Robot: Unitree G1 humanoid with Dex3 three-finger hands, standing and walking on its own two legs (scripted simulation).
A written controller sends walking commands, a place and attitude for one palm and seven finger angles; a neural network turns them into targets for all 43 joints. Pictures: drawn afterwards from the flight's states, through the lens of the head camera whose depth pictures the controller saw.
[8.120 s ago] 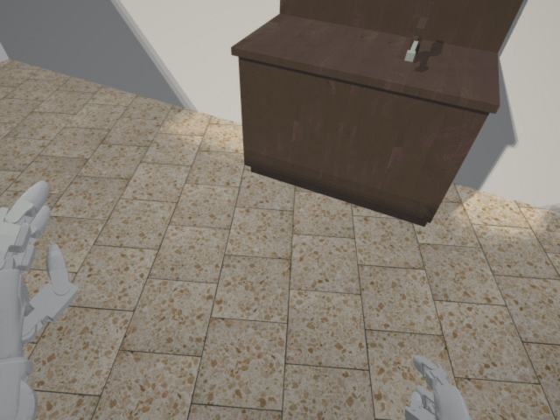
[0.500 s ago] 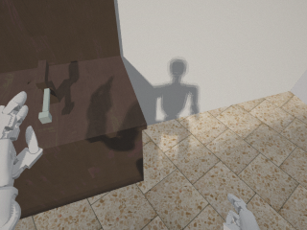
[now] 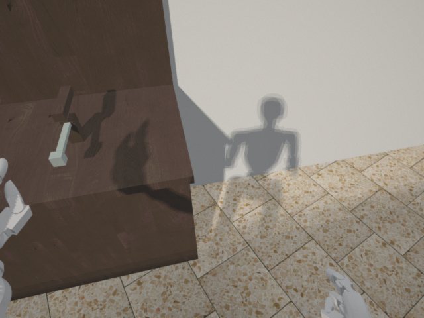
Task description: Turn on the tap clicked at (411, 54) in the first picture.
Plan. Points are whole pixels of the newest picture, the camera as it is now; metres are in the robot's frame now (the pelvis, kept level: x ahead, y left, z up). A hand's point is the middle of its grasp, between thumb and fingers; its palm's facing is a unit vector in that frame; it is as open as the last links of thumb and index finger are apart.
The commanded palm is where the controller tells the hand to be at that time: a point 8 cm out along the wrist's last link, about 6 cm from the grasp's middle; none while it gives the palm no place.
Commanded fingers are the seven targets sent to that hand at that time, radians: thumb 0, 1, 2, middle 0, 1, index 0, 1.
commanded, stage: turn the palm inward beside the body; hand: left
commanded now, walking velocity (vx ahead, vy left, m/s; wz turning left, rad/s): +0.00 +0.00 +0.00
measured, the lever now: (58, 158) +0.41 +0.44 +0.03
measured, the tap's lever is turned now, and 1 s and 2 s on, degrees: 0 0 0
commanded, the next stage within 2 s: reach beside the lever's end, fingers flat in 1.68 s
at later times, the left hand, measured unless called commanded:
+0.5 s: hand (46, 220) +0.20 +0.29 +0.14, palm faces +0.50 -0.84 -0.19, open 7.4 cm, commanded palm +0.15 +0.32 +0.16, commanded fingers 0.00 0.90 0.90 -0.20 -0.30 -0.20 -0.30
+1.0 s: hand (37, 242) +0.17 +0.29 +0.13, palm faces +0.51 -0.86 -0.10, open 7.4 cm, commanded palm +0.11 +0.32 +0.14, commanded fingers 0.00 0.90 0.90 -0.20 -0.30 -0.20 -0.30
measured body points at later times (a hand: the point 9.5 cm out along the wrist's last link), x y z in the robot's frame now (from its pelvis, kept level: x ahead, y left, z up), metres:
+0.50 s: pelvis +0.00 +0.02 +0.00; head -0.01 +0.01 +0.45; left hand +0.17 +0.33 +0.15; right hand +0.19 -0.20 -0.09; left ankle +0.02 +0.15 -0.73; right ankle -0.02 -0.06 -0.73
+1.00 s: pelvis -0.02 +0.05 +0.00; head -0.05 +0.04 +0.45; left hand +0.14 +0.33 +0.13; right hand +0.18 -0.15 -0.07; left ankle +0.02 +0.15 -0.73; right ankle -0.02 -0.05 -0.73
